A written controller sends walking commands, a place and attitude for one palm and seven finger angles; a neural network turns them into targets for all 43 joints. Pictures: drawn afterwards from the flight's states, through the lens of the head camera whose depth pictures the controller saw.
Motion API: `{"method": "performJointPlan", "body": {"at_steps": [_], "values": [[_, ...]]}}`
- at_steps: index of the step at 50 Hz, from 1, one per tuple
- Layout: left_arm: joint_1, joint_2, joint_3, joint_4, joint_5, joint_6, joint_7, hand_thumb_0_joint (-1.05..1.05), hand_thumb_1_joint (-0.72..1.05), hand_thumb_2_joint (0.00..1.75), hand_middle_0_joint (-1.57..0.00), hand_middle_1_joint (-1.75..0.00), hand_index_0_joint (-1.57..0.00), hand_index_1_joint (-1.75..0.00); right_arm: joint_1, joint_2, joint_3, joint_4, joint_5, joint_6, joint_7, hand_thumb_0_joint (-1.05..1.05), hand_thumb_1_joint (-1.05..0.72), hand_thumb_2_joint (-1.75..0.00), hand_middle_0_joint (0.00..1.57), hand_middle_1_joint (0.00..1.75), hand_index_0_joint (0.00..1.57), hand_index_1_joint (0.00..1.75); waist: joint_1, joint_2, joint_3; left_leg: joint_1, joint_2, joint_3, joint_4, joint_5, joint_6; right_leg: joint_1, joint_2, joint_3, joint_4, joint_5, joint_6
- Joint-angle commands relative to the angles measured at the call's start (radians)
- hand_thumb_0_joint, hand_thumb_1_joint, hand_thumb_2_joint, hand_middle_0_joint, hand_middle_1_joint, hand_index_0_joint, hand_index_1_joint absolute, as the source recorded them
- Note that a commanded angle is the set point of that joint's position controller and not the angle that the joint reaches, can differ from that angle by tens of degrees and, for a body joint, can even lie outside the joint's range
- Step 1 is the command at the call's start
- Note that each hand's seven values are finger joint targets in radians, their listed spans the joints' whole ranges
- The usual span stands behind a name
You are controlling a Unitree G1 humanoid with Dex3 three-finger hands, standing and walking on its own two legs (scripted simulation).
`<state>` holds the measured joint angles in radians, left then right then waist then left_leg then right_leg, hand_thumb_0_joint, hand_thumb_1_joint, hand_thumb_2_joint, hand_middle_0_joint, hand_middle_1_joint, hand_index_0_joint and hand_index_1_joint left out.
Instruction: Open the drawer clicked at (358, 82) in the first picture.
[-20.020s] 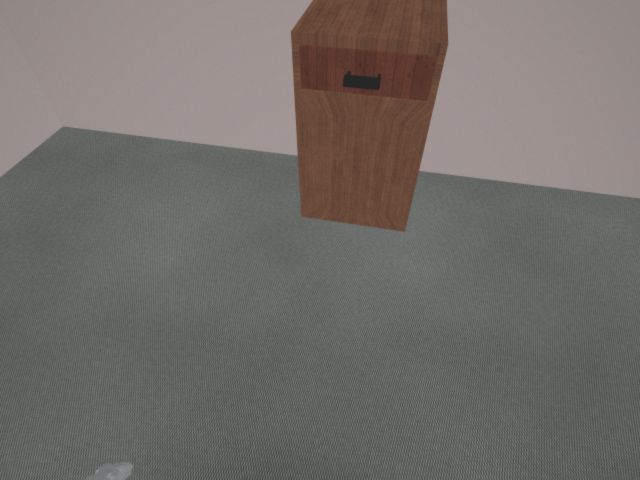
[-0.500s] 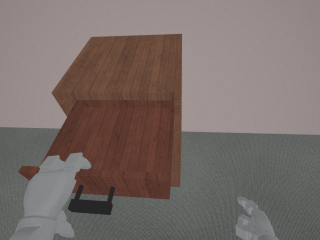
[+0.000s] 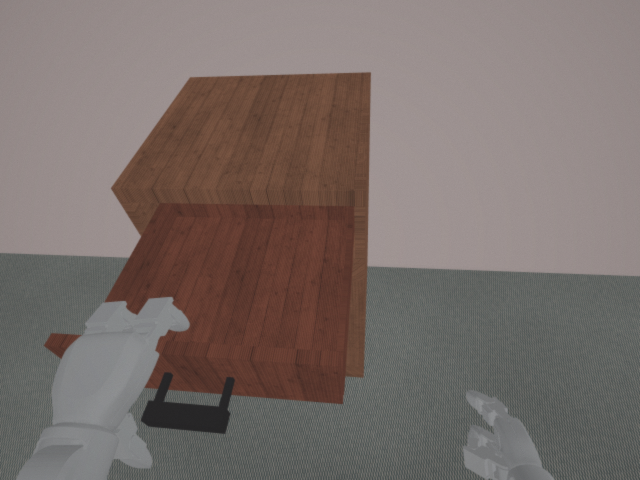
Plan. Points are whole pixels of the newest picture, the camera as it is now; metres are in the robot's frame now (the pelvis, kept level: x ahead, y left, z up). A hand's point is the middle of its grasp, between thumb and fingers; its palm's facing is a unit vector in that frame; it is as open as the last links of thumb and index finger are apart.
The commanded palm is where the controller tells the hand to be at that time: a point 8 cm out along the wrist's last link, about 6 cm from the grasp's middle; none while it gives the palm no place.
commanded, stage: draw the hand back to the body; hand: left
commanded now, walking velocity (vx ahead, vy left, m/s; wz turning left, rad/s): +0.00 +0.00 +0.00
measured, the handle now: (192, 399) +0.22 +0.24 -0.08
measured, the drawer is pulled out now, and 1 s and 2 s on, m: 0.30 0.30 0.30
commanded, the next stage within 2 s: step back with the hand held close in 1.42 s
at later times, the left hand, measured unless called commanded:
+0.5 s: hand (126, 376) +0.18 +0.23 +0.10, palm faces +0.17 -0.58 -0.80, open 13.8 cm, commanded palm +0.14 +0.26 +0.16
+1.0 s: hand (96, 362) +0.17 +0.24 +0.16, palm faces +0.41 -0.82 -0.40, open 10.6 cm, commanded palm +0.12 +0.28 +0.18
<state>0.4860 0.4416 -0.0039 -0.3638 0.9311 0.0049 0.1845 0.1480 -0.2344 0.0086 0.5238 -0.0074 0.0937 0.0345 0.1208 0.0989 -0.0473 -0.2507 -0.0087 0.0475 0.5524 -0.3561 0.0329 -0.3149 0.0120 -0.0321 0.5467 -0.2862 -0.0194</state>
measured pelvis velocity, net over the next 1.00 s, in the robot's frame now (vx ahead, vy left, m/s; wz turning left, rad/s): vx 0.00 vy -0.01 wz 0.04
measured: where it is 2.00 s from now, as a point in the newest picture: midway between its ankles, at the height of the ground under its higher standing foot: outside the picture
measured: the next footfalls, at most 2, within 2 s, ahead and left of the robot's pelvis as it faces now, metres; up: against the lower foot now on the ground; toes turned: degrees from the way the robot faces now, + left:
none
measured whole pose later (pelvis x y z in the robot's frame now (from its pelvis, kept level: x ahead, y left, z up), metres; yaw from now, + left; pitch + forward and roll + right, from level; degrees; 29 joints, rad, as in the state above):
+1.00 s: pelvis +0.00 -0.01 +0.01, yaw +3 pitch -3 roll -1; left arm 0.55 0.31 0.26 -0.46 -0.05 -0.11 0.11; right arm 0.19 -0.22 0.01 0.62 0.00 -0.12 -0.06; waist 0.06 0.07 0.02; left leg -0.07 -0.01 0.00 0.40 -0.28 0.02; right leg -0.10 0.01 -0.08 0.37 -0.22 -0.02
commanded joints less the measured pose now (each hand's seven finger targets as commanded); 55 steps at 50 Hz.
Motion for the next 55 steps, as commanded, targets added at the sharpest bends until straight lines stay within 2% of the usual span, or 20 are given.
{"method": "performJointPlan", "body": {"at_steps": [1,6,10,13,14,15,21,22,23,24,26,28,29,34,35,40,44,50,53,55], "values": [[-0.046,0.168,0.147,-0.230,-0.027,0.007,0.027,0.00,-0.50,0.30,-0.30,-1.20,-0.30,-1.20,-0.139,-0.099,-0.037,-0.178,0.007,-0.051,-0.008,0.00,-0.90,-0.90,0.20,0.30,0.20,0.30,-0.011,-0.051,-0.129,0.054,0.024,-0.048,-0.063,0.385,-0.008,0.098,-0.016,0.047,-0.076,0.280,-0.026],[-0.005,0.190,0.176,-0.225,-0.049,0.003,0.002,0.00,-0.50,0.30,-0.30,-1.20,-0.30,-1.20,-0.135,-0.106,-0.033,-0.182,0.007,-0.047,-0.013,0.00,-0.90,-0.90,0.20,0.30,0.20,0.30,-0.012,-0.105,-0.094,0.043,0.022,-0.047,-0.068,0.362,-0.002,0.106,-0.020,0.048,-0.095,0.287,-0.018],[-0.019,0.236,0.225,-0.241,-0.049,-0.014,0.001,0.00,-0.50,0.30,-0.30,-1.20,-0.30,-1.20,-0.121,-0.111,-0.028,-0.182,0.003,-0.046,-0.022,0.00,-0.90,-0.90,0.20,0.30,0.20,0.30,-0.004,-0.060,-0.138,0.068,0.016,-0.046,-0.063,0.355,0.001,0.117,-0.025,0.048,-0.103,0.274,-0.019],[-0.015,0.221,0.215,-0.257,-0.067,-0.030,-0.001,0.00,-0.50,0.30,-0.30,-1.20,-0.30,-1.20,-0.121,-0.113,-0.038,-0.184,0.004,-0.045,-0.026,0.00,-0.90,-0.90,0.20,0.30,0.20,0.30,-0.013,-0.065,-0.108,0.075,0.021,-0.046,-0.067,0.365,-0.002,0.100,-0.026,0.045,-0.110,0.276,-0.015],[-0.010,0.215,0.221,-0.260,-0.077,-0.029,-0.002,0.00,-0.50,0.30,-0.30,-1.20,-0.30,-1.20,-0.146,-0.115,-0.034,-0.186,0.011,-0.051,-0.026,0.00,-0.90,-0.90,0.20,0.30,0.20,0.30,-0.014,-0.031,-0.096,0.076,0.020,-0.056,-0.070,0.359,-0.005,0.096,-0.018,0.066,-0.117,0.265,-0.024],[-0.016,0.227,0.223,-0.255,-0.069,-0.035,-0.005,0.00,-0.50,0.30,-0.30,-1.20,-0.30,-1.20,-0.116,-0.113,-0.032,-0.179,0.004,-0.050,-0.024,0.00,-0.90,-0.90,0.20,0.30,0.20,0.30,-0.010,-0.048,-0.119,0.076,0.023,-0.052,-0.069,0.372,-0.004,0.097,-0.024,0.033,-0.109,0.253,-0.017],[-0.001,0.260,0.258,-0.262,-0.078,-0.030,-0.011,0.00,-0.50,0.30,-0.30,-1.20,-0.30,-1.20,-0.126,-0.120,-0.039,-0.177,0.008,-0.044,-0.028,0.00,-0.90,-0.90,0.20,0.30,0.20,0.30,-0.007,-0.049,-0.098,0.071,0.025,-0.054,-0.081,0.381,-0.007,0.110,-0.024,0.045,-0.116,0.268,-0.019],[-0.010,-0.140,0.173,-0.181,-0.811,-0.066,-0.040,0.00,-0.47,0.32,-0.30,-1.18,-0.30,-1.18,-0.053,-0.041,-0.026,-0.203,0.043,-0.117,-0.058,0.00,-0.90,-0.90,0.20,0.30,0.20,0.30,-0.120,-0.124,-0.045,0.176,0.058,-0.065,-0.101,0.358,0.016,0.169,-0.017,-0.029,-0.100,0.246,-0.012],[0.036,-0.038,0.216,-0.194,-0.846,-0.093,-0.041,0.00,-0.43,0.33,-0.29,-1.15,-0.29,-1.15,-0.058,-0.062,-0.026,-0.184,0.042,-0.166,-0.080,0.00,-0.90,-0.90,0.20,0.30,0.20,0.30,-0.089,-0.142,-0.064,0.180,0.074,-0.074,-0.108,0.388,0.014,0.179,-0.026,-0.019,-0.094,0.222,-0.005],[0.065,0.008,0.288,-0.237,-0.902,-0.111,-0.036,0.00,-0.40,0.34,-0.29,-1.13,-0.29,-1.13,-0.079,-0.058,-0.018,-0.170,0.038,-0.188,-0.101,0.00,-0.90,-0.90,0.20,0.30,0.20,0.30,-0.066,-0.157,-0.088,0.187,0.071,-0.079,-0.126,0.432,0.008,0.207,-0.029,-0.026,-0.114,0.240,-0.001],[0.005,0.044,0.304,-0.361,-0.933,-0.146,-0.027,0.00,-0.32,0.37,-0.29,-1.09,-0.29,-1.09,-0.055,-0.061,-0.013,-0.152,0.020,-0.230,-0.119,0.00,-0.90,-0.90,0.20,0.30,0.20,0.30,-0.065,-0.059,-0.123,0.205,0.062,-0.072,-0.138,0.525,-0.008,0.252,-0.046,-0.024,-0.124,0.316,-0.001],[-0.006,0.015,0.281,-0.364,-0.943,-0.151,-0.026,0.00,-0.26,0.40,-0.28,-1.04,-0.28,-1.04,-0.051,-0.057,-0.006,-0.129,0.012,-0.258,-0.119,0.00,-0.90,-0.90,0.20,0.30,0.20,0.30,-0.070,-0.020,-0.056,0.190,0.058,-0.069,-0.152,0.547,-0.020,0.241,-0.049,-0.032,-0.144,0.332,-0.006],[-0.010,0.035,0.310,-0.343,-0.946,-0.149,-0.026,0.00,-0.22,0.42,-0.28,-1.02,-0.28,-1.02,-0.062,-0.062,-0.007,-0.106,0.008,-0.267,-0.118,0.00,-0.90,-0.90,0.20,0.30,0.20,0.30,-0.066,-0.007,-0.011,0.165,0.056,-0.072,-0.159,0.529,-0.024,0.237,-0.045,-0.029,-0.161,0.327,-0.011],[-0.025,0.025,0.339,-0.302,-0.970,-0.162,-0.045,0.00,-0.05,0.50,-0.27,-0.91,-0.27,-0.91,-0.081,-0.059,-0.007,-0.091,0.008,-0.275,-0.111,0.00,-0.90,-0.90,0.20,0.30,0.20,0.30,-0.063,-0.014,0.038,0.136,0.043,-0.065,-0.191,0.399,-0.025,0.243,-0.038,-0.026,-0.201,0.274,-0.018],[-0.015,0.011,0.334,-0.287,-0.972,-0.167,-0.047,0.00,-0.01,0.51,-0.26,-0.88,-0.26,-0.88,-0.075,-0.060,-0.007,-0.086,0.009,-0.275,-0.109,0.00,-0.90,-0.90,0.20,0.30,0.20,0.30,-0.067,0.006,0.033,0.137,0.040,-0.059,-0.192,0.390,-0.025,0.244,-0.037,-0.027,-0.200,0.270,-0.018],[0.011,-0.004,0.332,-0.284,-0.984,-0.171,-0.059,0.00,0.17,0.58,-0.25,-0.77,-0.25,-0.77,-0.086,-0.067,-0.017,-0.080,0.009,-0.278,-0.101,0.00,-0.90,-0.90,0.20,0.30,0.20,0.30,-0.067,-0.051,-0.005,0.148,0.042,-0.062,-0.194,0.402,-0.020,0.263,-0.034,-0.028,-0.201,0.291,-0.011],[-0.003,0.030,0.371,-0.309,-0.987,-0.174,-0.056,0.00,0.31,0.64,-0.24,-0.68,-0.24,-0.68,-0.095,-0.069,-0.025,-0.078,0.011,-0.277,-0.104,0.00,-0.90,-0.90,0.20,0.30,0.20,0.30,-0.065,-0.060,-0.022,0.156,0.037,-0.059,-0.193,0.390,-0.017,0.265,-0.036,-0.016,-0.215,0.295,-0.009],[-0.012,0.031,0.385,-0.298,-0.988,-0.181,-0.054,0.00,0.51,0.74,-0.23,-0.55,-0.23,-0.55,-0.096,-0.067,-0.026,-0.071,0.015,-0.273,-0.108,0.00,-0.90,-0.90,0.20,0.30,0.20,0.30,-0.068,-0.035,0.010,0.156,0.033,-0.056,-0.201,0.358,-0.017,0.246,-0.035,-0.013,-0.229,0.260,-0.009],[-0.008,0.041,0.400,-0.302,-0.991,-0.184,-0.053,0.00,0.62,0.78,-0.22,-0.48,-0.22,-0.48,-0.095,-0.068,-0.028,-0.077,0.015,-0.273,-0.109,0.00,-0.90,-0.90,0.20,0.30,0.20,0.30,-0.061,-0.062,-0.005,0.156,0.033,-0.062,-0.206,0.352,-0.014,0.258,-0.037,-0.013,-0.225,0.252,-0.008],[-0.009,0.044,0.407,-0.297,-0.991,-0.187,-0.053,0.00,0.69,0.81,-0.22,-0.43,-0.22,-0.43,-0.098,-0.066,-0.028,-0.070,0.015,-0.276,-0.108,0.00,-0.90,-0.90,0.20,0.30,0.20,0.30,-0.063,-0.018,0.005,0.161,0.029,-0.053,-0.206,0.336,-0.015,0.250,-0.037,-0.008,-0.240,0.237,-0.008]]}}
